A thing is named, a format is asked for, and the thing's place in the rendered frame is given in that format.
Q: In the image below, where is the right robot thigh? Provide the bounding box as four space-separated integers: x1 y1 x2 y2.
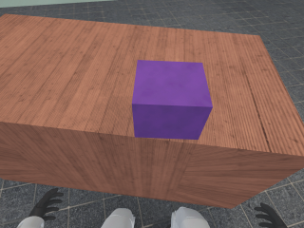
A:
171 207 210 228

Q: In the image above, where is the left robot thigh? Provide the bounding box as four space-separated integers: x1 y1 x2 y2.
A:
101 208 136 228

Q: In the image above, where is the carton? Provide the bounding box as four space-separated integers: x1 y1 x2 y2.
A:
132 60 213 140

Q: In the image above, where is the pedestal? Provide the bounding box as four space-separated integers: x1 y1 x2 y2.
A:
0 13 304 209

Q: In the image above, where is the robot left forearm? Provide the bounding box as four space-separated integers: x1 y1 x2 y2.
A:
17 216 45 228

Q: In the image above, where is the left robot hand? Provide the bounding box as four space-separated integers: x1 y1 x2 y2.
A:
28 187 64 221

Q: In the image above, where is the robot thigh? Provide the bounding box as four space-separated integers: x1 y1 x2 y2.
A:
101 208 136 228
171 207 210 228

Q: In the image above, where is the right robot hand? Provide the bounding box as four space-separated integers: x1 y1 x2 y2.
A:
254 202 288 228

